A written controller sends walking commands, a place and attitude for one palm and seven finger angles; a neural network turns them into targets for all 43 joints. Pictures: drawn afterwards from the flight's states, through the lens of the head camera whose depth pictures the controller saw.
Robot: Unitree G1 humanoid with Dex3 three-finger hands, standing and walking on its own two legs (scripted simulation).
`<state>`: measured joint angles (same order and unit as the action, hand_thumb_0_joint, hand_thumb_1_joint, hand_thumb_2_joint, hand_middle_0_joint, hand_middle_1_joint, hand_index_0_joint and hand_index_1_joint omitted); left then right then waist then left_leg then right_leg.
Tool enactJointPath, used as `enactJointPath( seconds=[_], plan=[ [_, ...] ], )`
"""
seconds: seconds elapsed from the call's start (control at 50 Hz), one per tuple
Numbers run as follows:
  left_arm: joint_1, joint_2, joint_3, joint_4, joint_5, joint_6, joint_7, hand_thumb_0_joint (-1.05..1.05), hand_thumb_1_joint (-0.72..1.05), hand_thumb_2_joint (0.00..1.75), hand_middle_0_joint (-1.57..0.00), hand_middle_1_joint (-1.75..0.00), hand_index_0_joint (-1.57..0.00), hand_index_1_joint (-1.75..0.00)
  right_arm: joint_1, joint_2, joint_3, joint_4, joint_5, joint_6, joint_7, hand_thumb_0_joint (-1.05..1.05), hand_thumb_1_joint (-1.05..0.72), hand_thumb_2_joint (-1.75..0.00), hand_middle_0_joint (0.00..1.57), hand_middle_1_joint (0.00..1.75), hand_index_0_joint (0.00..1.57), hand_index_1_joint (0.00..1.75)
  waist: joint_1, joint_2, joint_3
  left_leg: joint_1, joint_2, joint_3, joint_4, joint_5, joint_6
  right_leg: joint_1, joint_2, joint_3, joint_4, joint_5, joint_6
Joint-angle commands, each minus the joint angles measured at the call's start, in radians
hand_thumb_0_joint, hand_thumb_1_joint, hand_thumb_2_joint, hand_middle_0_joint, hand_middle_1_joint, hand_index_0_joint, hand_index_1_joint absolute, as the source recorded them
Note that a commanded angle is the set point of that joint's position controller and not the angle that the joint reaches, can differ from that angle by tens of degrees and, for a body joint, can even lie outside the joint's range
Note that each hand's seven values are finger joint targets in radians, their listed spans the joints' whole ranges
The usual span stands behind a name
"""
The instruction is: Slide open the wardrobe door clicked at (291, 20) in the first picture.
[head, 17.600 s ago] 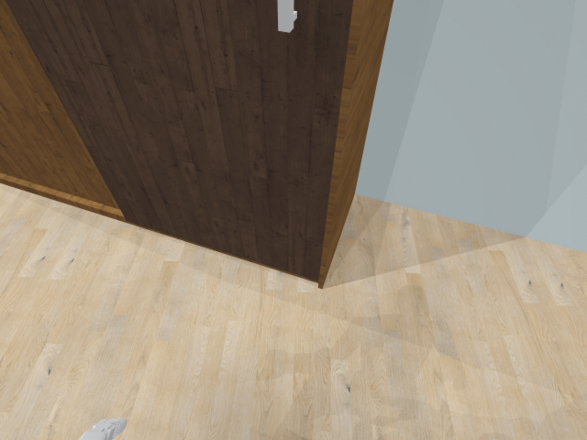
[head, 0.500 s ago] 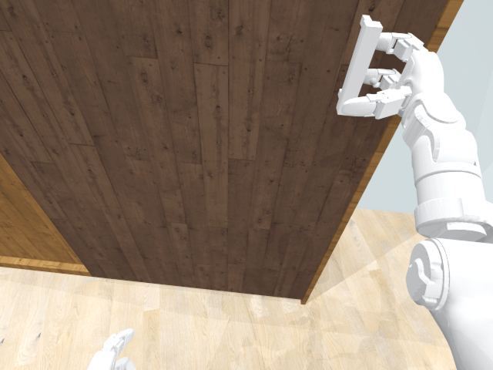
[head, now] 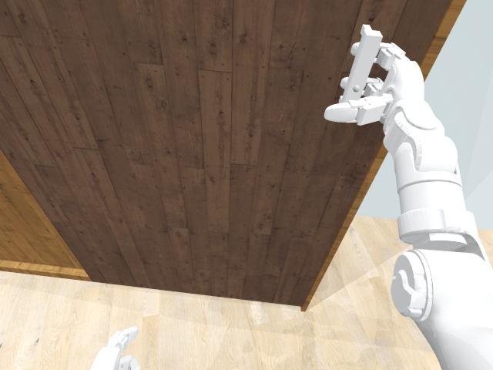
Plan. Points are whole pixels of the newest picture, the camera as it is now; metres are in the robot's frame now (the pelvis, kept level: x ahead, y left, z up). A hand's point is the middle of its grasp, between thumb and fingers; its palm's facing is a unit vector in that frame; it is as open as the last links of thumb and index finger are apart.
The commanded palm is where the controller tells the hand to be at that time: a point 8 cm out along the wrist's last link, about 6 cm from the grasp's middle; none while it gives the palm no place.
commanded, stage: slide the fingers in behind the handle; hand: right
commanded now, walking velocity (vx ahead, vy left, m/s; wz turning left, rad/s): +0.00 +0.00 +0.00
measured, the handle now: (355, 74) +0.51 -0.13 +0.26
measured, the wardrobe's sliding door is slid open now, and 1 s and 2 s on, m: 0.00 0.00 0.00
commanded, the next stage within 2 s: grip the handle and tug to test in 0.68 s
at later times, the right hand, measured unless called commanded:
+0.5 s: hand (348, 87) +0.46 -0.10 +0.27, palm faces +0.04 +1.00 -0.01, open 14.0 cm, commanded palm +0.43 -0.16 +0.26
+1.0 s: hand (347, 87) +0.45 -0.10 +0.27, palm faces +0.04 +1.00 -0.01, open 13.3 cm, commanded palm +0.42 -0.15 +0.26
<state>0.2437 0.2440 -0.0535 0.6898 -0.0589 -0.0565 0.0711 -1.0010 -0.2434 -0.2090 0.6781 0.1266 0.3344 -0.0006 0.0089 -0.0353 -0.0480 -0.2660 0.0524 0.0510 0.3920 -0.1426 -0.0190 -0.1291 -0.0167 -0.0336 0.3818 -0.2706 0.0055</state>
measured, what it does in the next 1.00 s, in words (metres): stands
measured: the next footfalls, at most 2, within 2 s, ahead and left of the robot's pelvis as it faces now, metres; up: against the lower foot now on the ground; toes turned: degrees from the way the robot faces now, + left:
none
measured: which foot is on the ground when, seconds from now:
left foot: down 0.00-1.00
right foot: down 0.00-1.00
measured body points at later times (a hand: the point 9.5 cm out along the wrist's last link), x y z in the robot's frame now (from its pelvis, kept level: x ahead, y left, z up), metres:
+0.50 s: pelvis -0.01 +0.00 +0.00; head -0.01 +0.02 +0.45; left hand +0.10 +0.25 -0.12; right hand +0.45 -0.16 +0.27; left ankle +0.04 +0.13 -0.74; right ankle -0.04 -0.12 -0.74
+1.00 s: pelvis +0.00 +0.00 +0.00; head -0.01 +0.02 +0.45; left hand +0.13 +0.24 -0.11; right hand +0.44 -0.15 +0.27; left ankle +0.04 +0.13 -0.74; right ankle -0.04 -0.12 -0.74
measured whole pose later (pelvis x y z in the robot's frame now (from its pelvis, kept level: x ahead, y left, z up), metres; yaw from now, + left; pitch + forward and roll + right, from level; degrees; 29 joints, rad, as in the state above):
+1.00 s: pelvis +0.00 +0.00 +0.00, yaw +1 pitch +1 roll +0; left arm 0.24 0.24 -0.05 0.69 -0.05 -0.07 0.07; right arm -0.99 -0.23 -0.20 0.66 0.12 0.32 -0.04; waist 0.02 -0.04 -0.04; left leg -0.27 0.05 0.04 0.38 -0.13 -0.01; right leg -0.12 -0.02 -0.04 0.37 -0.26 0.01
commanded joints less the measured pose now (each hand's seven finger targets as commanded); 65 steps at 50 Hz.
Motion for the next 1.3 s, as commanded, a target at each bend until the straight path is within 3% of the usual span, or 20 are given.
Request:
enactJointPath(
  seconds=[0.0, 0.06, 0.16, 0.28, 0.34, 0.38, 0.44, 0.52, 0.6, 0.66, 0.7, 0.76, 0.88, 0.92, 0.98, 1.0, 1.04, 1.08, 1.2, 1.28],
  plan=[
    [-0.08, 0.112, 0.04, -0.145, 0.003, -0.052, 0.015, 0.0, 0.9, 0.9, -0.2, -0.3, -0.2, -0.3, -0.587, -0.182, -0.021, -0.23, 0.004, -0.067, -0.013, 0.0, 0.5, -0.3, 0.3, 1.2, 0.3, 1.2, 0.01, 0.065, -0.316, 0.23, -0.03, -0.008, -0.007, 0.226, 0.049, -0.003, 0.013, 0.012, -0.041, 0.283, -0.028],
    [-0.066, 0.109, 0.039, -0.131, 0.004, -0.057, 0.019, 0.0, 0.9, 0.9, -0.2, -0.3, -0.2, -0.3, -0.639, -0.142, 0.017, -0.197, -0.001, -0.077, -0.019, 0.0, 0.5, -0.3, 0.3, 1.2, 0.3, 1.2, 0.03, 0.06, -0.3, 0.205, -0.033, -0.007, -0.012, 0.212, 0.048, 0.0, 0.014, 0.014, -0.039, 0.263, -0.027],
    [-0.051, 0.108, 0.038, -0.121, 0.007, -0.067, 0.019, 0.0, 0.9, 0.9, -0.2, -0.3, -0.2, -0.3, -0.646, -0.131, 0.013, -0.137, 0.001, -0.093, -0.029, 0.0, 0.5, -0.3, 0.3, 1.2, 0.3, 1.2, 0.026, 0.071, -0.309, 0.202, -0.033, -0.007, -0.011, 0.193, 0.049, -0.009, 0.014, 0.019, -0.044, 0.245, -0.024],
    [-0.03, 0.122, 0.044, -0.117, 0.012, -0.063, 0.02, 0.0, 0.9, 0.9, -0.2, -0.3, -0.2, -0.3, -0.622, -0.238, -0.062, -0.077, -0.019, -0.129, -0.034, 0.0, 0.5, -0.3, 0.3, 1.2, 0.3, 1.2, 0.014, 0.117, -0.327, 0.244, -0.03, -0.014, -0.017, 0.21, 0.045, -0.037, 0.012, 0.013, -0.049, 0.248, -0.032],
    [-0.025, 0.116, 0.043, -0.119, 0.008, -0.067, 0.018, 0.0, 0.9, 0.9, -0.2, -0.3, -0.2, -0.3, -0.642, -0.206, -0.031, -0.088, -0.017, -0.144, -0.018, 0.0, 0.5, -0.3, 0.3, 1.2, 0.3, 1.2, 0.025, 0.072, -0.319, 0.235, -0.029, -0.017, -0.017, 0.219, 0.047, -0.032, 0.013, 0.007, -0.049, 0.245, -0.032],
    [-0.021, 0.124, 0.048, -0.124, 0.008, -0.07, 0.019, 0.0, 0.9, 0.9, -0.2, -0.3, -0.2, -0.3, -0.622, -0.233, -0.054, -0.081, -0.015, -0.15, -0.013, 0.0, 0.5, -0.3, 0.3, 1.2, 0.3, 1.2, 0.015, 0.097, -0.335, 0.25, -0.031, -0.013, -0.016, 0.218, 0.048, -0.036, 0.013, 0.011, -0.049, 0.25, -0.032],
    [-0.027, 0.117, 0.045, -0.125, 0.004, -0.078, 0.018, 0.0, 0.9, 0.9, -0.2, -0.3, -0.2, -0.3, -0.642, -0.19, -0.02, -0.114, -0.005, -0.151, -0.005, 0.0, 0.5, -0.3, 0.3, 1.2, 0.3, 1.2, 0.026, 0.064, -0.322, 0.23, -0.032, -0.017, -0.021, 0.2, 0.047, -0.03, 0.014, 0.007, -0.05, 0.229, -0.032],
    [-0.032, 0.119, 0.049, -0.125, 0.002, -0.084, 0.016, 0.0, 0.9, 0.9, -0.2, -0.3, -0.2, -0.3, -0.614, -0.204, -0.037, -0.145, -0.002, -0.146, -0.009, 0.0, 0.5, -0.3, 0.3, 1.2, 0.3, 1.2, 0.013, 0.057, -0.344, 0.24, -0.033, -0.016, -0.016, 0.212, 0.048, -0.02, 0.013, 0.005, -0.047, 0.248, -0.031],
    [-0.028, 0.123, 0.048, -0.117, 0.003, -0.08, 0.015, 0.0, 0.9, 0.9, -0.2, -0.3, -0.2, -0.3, -0.614, -0.206, -0.035, -0.123, -0.008, -0.129, -0.018, 0.0, 0.5, -0.3, 0.3, 1.2, 0.3, 1.2, 0.018, 0.07, -0.307, 0.221, -0.033, -0.012, -0.023, 0.182, 0.047, -0.034, 0.011, 0.009, -0.055, 0.229, -0.03],
    [-0.03, 0.12, 0.048, -0.12, 0.005, -0.082, 0.012, 0.0, 0.9, 0.9, -0.2, -0.3, -0.2, -0.3, -0.633, -0.177, -0.012, -0.16, -0.007, -0.129, -0.021, 0.0, 0.5, -0.3, 0.3, 1.2, 0.3, 1.2, 0.022, 0.059, -0.327, 0.228, -0.034, -0.012, -0.018, 0.21, 0.048, -0.019, 0.013, 0.007, -0.051, 0.251, -0.028],
    [-0.038, 0.118, 0.05, -0.126, 0.007, -0.082, 0.011, 0.0, 0.9, 0.9, -0.2, -0.3, -0.2, -0.3, -0.606, -0.193, -0.039, -0.174, -0.003, -0.131, -0.026, 0.0, 0.5, -0.3, 0.3, 1.2, 0.3, 1.2, 0.01, 0.073, -0.351, 0.247, -0.034, -0.012, -0.011, 0.231, 0.048, -0.01, 0.012, 0.006, -0.047, 0.274, -0.03],
    [-0.052, 0.112, 0.049, -0.134, 0.005, -0.082, 0.006, 0.0, 0.9, 0.9, -0.2, -0.3, -0.2, -0.3, -0.596, -0.147, -0.001, -0.223, -0.004, -0.128, -0.022, 0.0, 0.5, -0.3, 0.3, 1.2, 0.3, 1.2, 0.011, 0.067, -0.355, 0.249, -0.035, -0.01, -0.006, 0.253, 0.049, 0.002, 0.012, 0.004, -0.044, 0.291, -0.028],
    [-0.08, 0.114, 0.049, -0.144, 0.006, -0.074, 0.004, 0.0, 0.9, 0.9, -0.2, -0.3, -0.2, -0.3, -0.546, -0.143, -0.005, -0.27, 0.003, -0.101, -0.022, 0.0, 0.22, -0.42, 0.33, 1.24, 0.33, 1.24, -0.001, 0.073, -0.357, 0.256, -0.037, -0.006, -0.002, 0.275, 0.051, 0.02, 0.01, 0.006, -0.04, 0.324, -0.027],
    [-0.082, 0.11, 0.045, -0.139, 0.006, -0.069, 0.005, 0.0, 0.9, 0.9, -0.2, -0.3, -0.2, -0.3, -0.562, -0.137, 0.001, -0.28, 0.008, -0.092, -0.022, 0.0, 0.13, -0.46, 0.34, 1.25, 0.34, 1.25, 0.006, 0.066, -0.344, 0.254, -0.035, -0.007, -0.005, 0.278, 0.051, 0.016, 0.011, 0.005, -0.041, 0.319, -0.026],
    [-0.094, 0.114, 0.047, -0.15, 0.01, -0.063, 0.005, 0.0, 0.9, 0.9, -0.2, -0.3, -0.2, -0.3, -0.512, -0.188, -0.05, -0.308, 0.007, -0.084, -0.023, 0.0, -0.01, -0.52, 0.35, 1.27, 0.35, 1.27, -0.015, 0.094, -0.382, 0.289, -0.036, -0.006, 0.005, 0.32, 0.051, 0.022, 0.01, 0.005, -0.036, 0.362, -0.027],
    [-0.098, 0.11, 0.042, -0.151, 0.008, -0.058, 0.005, 0.0, 0.9, 0.9, -0.2, -0.3, -0.2, -0.3, -0.502, -0.158, -0.028, -0.301, 0.012, -0.076, -0.02, 0.0, -0.06, -0.54, 0.36, 1.28, 0.36, 1.28, -0.01, 0.084, -0.371, 0.293, -0.032, -0.007, 0.006, 0.324, 0.05, 0.011, 0.012, 0.001, -0.039, 0.357, -0.026],
    [-0.097, 0.109, 0.043, -0.147, 0.008, -0.05, 0.006, 0.0, 0.9, 0.9, -0.2, -0.3, -0.2, -0.3, -0.506, -0.177, -0.041, -0.306, 0.009, -0.067, -0.019, 0.0, -0.15, -0.58, 0.37, 1.29, 0.37, 1.29, -0.007, 0.083, -0.357, 0.287, -0.033, -0.005, 0.004, 0.331, 0.05, 0.009, 0.011, -0.002, -0.037, 0.356, -0.025],
    [-0.107, 0.113, 0.046, -0.158, 0.011, -0.047, 0.005, 0.0, 0.9, 0.9, -0.2, -0.3, -0.2, -0.3, -0.463, -0.194, -0.065, -0.321, 0.011, -0.064, -0.023, 0.0, -0.25, -0.62, 0.38, 1.31, 0.38, 1.31, -0.023, 0.1, -0.376, 0.309, -0.034, -0.005, 0.01, 0.357, 0.05, 0.013, 0.011, 0.0, -0.034, 0.388, -0.027],
    [-0.119, 0.105, 0.044, -0.169, 0.008, -0.032, 0.0, 0.0, 0.9, 0.9, -0.2, -0.3, -0.2, -0.3, -0.463, -0.143, -0.021, -0.387, 0.009, -0.041, -0.024, 0.0, -0.53, -0.74, 0.41, 1.35, 0.41, 1.35, -0.016, 0.055, -0.375, 0.306, -0.032, -0.001, 0.019, 0.384, 0.053, 0.029, 0.009, -0.002, -0.029, 0.433, -0.022],
    [-0.124, 0.112, 0.049, -0.169, 0.011, -0.023, 0.0, 0.0, 0.9, 0.9, -0.2, -0.3, -0.2, -0.3, -0.425, -0.182, -0.058, -0.393, 0.007, -0.022, -0.028, 0.0, -0.71, -0.82, 0.43, 1.37, 0.43, 1.37, -0.027, 0.086, -0.392, 0.324, -0.035, 0.0, 0.021, 0.407, 0.052, 0.03, 0.008, -0.003, -0.027, 0.453, -0.023]
  ],
)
